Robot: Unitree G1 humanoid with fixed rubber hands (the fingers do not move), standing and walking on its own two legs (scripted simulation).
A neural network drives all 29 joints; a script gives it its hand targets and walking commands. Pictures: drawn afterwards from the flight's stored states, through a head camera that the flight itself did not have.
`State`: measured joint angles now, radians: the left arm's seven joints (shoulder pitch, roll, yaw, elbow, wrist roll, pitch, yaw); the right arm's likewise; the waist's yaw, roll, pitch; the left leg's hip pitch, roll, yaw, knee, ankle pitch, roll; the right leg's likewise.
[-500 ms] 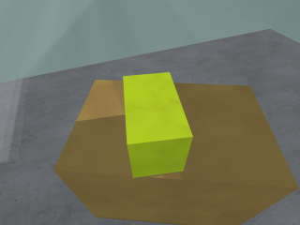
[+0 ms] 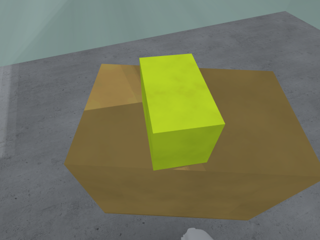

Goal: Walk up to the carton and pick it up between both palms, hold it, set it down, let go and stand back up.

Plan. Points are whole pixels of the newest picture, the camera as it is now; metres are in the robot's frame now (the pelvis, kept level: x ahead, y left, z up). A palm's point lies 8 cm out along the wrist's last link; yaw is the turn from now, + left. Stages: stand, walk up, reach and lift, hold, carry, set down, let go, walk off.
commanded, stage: walk up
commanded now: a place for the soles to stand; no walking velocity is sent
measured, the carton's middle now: (173, 110) +0.49 -0.04 +0.00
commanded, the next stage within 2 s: reach and lift in 0.86 s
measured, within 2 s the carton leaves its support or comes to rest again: neither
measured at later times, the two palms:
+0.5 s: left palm out of the picture +0.10 +0.29 -0.09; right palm out of the picture +0.09 -0.29 -0.10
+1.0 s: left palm out of the picture +0.14 +0.27 -0.11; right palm out of the picture +0.07 -0.30 -0.12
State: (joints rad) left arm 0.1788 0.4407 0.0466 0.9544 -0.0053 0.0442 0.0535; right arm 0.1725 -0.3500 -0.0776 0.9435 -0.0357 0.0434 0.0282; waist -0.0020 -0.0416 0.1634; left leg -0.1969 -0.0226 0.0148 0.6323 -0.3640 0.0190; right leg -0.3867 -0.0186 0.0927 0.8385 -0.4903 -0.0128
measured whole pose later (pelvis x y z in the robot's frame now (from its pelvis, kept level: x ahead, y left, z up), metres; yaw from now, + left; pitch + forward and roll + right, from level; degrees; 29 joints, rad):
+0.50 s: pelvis +0.01 +0.01 +0.02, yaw -4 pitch -4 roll +1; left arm 0.13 0.33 0.00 1.05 -0.01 -0.01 0.03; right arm 0.08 -0.33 -0.04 1.04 0.01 0.00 0.01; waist 0.00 -0.01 0.09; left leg -0.04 -0.02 0.09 0.37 -0.25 0.02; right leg -0.16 0.00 0.08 0.45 -0.21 0.01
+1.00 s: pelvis -0.02 -0.01 +0.00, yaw -3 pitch -3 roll +0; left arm -0.02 0.33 0.07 0.74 0.06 0.45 0.01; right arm 0.06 -0.29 -0.14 0.96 -0.07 -0.03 0.08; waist -0.02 0.00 0.19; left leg -0.26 0.04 0.06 0.69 -0.37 -0.01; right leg -0.34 0.02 0.00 0.67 -0.28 -0.01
